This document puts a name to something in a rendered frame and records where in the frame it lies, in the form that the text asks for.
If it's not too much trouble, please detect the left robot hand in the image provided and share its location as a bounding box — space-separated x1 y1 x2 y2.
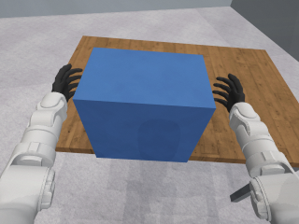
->
51 63 83 103

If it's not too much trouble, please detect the right robot forearm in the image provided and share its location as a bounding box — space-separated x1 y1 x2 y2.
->
228 102 299 179

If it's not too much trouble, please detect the carton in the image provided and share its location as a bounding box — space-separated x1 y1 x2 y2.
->
72 47 217 162

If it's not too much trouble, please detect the table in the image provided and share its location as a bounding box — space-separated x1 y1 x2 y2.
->
55 35 299 203

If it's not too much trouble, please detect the robot right upper arm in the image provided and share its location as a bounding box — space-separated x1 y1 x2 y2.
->
249 173 299 224

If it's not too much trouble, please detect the right robot hand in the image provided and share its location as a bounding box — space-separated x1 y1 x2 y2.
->
212 73 246 113

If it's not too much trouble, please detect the robot left upper arm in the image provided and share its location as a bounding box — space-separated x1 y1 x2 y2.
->
0 164 56 224

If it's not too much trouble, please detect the left robot forearm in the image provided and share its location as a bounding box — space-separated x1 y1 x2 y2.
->
0 91 68 185

